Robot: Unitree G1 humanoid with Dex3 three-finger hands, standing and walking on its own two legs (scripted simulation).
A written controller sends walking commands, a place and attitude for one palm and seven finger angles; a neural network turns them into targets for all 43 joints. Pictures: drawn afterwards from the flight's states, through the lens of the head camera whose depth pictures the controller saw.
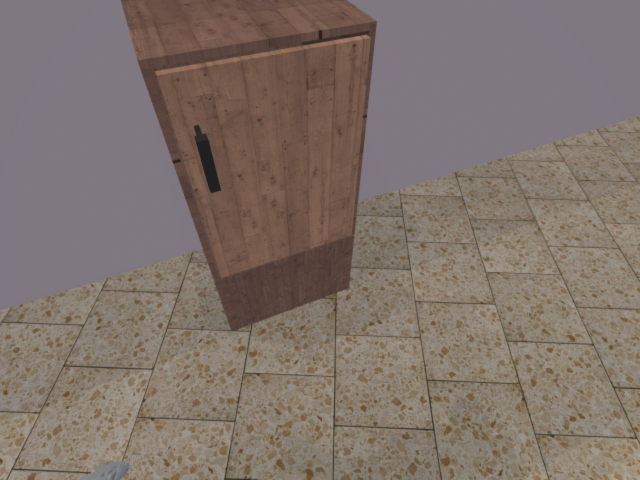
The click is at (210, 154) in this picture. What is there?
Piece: cupboard door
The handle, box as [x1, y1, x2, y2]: [194, 125, 220, 192]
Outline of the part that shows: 194,126 197,135 194,136 209,189 211,192 220,190 207,137 205,134 201,133 198,125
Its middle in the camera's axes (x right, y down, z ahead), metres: -0.23 -0.16 +0.78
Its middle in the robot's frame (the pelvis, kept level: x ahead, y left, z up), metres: +0.69 +0.27 +0.00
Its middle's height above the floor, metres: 0.76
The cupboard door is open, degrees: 0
